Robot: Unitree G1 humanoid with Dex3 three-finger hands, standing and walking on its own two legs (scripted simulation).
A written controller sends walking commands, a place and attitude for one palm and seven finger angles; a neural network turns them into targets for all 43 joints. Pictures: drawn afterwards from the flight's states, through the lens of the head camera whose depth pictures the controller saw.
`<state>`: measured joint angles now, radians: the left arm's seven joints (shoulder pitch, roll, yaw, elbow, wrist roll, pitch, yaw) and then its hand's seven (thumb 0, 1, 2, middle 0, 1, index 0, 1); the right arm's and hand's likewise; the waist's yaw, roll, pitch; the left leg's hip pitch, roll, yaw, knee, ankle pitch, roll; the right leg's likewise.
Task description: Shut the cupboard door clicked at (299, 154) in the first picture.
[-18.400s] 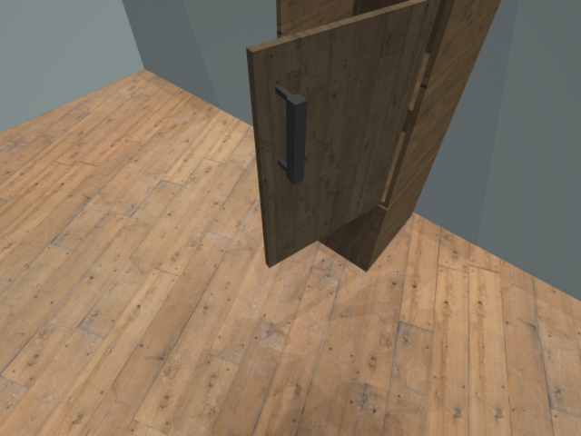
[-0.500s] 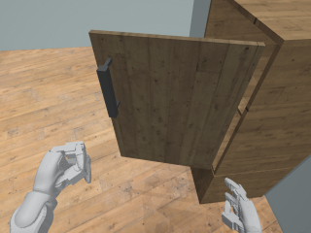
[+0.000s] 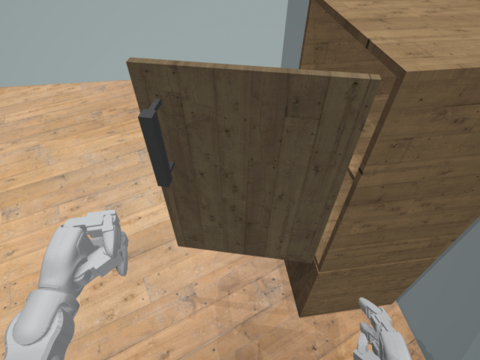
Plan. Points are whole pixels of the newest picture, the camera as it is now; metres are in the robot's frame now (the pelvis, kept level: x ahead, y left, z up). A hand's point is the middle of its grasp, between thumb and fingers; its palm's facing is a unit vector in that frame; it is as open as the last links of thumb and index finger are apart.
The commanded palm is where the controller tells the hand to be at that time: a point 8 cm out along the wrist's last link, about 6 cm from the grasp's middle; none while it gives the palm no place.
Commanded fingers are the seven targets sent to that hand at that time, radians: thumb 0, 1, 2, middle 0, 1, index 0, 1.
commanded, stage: raise the hand and make a fist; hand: left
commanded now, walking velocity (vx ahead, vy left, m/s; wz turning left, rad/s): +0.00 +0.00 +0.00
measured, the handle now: (161, 144) +0.47 +0.20 +0.11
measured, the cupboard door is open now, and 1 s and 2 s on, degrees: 74 74 73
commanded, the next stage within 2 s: bring the fist close to the handle in 0.06 s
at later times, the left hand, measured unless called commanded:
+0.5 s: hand (142, 224) +0.28 +0.18 +0.11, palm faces -0.06 -1.00 -0.06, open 3.1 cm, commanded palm +0.25 +0.23 +0.12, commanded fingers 0.00 0.90 0.90 -1.30 -1.50 -1.30 -1.50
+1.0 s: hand (154, 192) +0.34 +0.18 +0.12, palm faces -0.02 -1.00 -0.04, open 3.1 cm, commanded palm +0.32 +0.23 +0.12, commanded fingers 0.00 0.90 0.90 -1.30 -1.50 -1.30 -1.50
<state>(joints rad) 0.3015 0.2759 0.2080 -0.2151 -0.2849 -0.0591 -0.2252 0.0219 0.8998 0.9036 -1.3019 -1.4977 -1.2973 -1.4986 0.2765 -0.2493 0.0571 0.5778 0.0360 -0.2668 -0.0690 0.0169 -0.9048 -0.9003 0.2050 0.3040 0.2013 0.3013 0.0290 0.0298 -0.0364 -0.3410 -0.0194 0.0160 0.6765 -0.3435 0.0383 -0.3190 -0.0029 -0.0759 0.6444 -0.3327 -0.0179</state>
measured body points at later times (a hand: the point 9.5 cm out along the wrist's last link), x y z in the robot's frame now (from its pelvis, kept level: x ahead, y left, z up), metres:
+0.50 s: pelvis +0.00 -0.02 +0.00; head +0.01 -0.04 +0.45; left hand +0.28 +0.23 +0.12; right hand +0.18 -0.25 -0.08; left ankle +0.01 +0.09 -0.72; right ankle +0.01 -0.11 -0.72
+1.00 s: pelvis +0.02 -0.01 +0.00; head +0.03 -0.02 +0.45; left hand +0.34 +0.23 +0.12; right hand +0.18 -0.25 -0.08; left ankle +0.01 +0.09 -0.72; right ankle +0.01 -0.11 -0.72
